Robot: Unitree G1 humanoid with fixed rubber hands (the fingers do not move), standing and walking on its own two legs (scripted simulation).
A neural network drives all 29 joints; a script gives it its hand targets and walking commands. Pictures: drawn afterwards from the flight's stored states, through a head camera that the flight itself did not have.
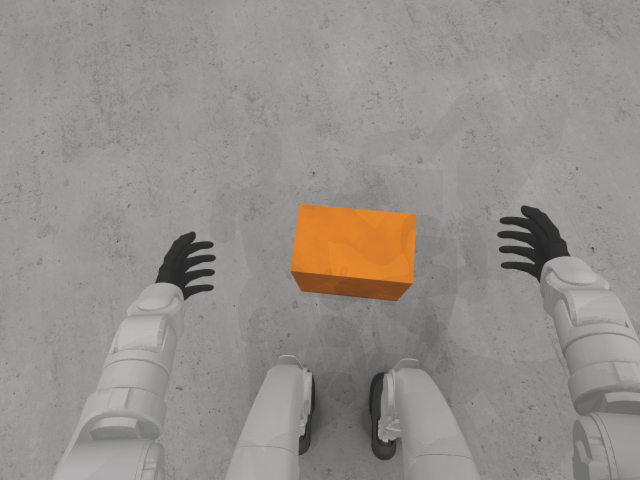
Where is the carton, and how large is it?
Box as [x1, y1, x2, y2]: [290, 204, 415, 300]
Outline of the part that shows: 299,205 290,270 301,290 396,300 412,283 415,214 302,204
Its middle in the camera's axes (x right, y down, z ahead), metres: +0.08 +0.03 +1.00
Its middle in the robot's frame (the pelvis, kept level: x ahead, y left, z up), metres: +0.50 -0.01 -0.56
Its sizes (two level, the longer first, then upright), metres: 0.270 0.161 0.258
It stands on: the floor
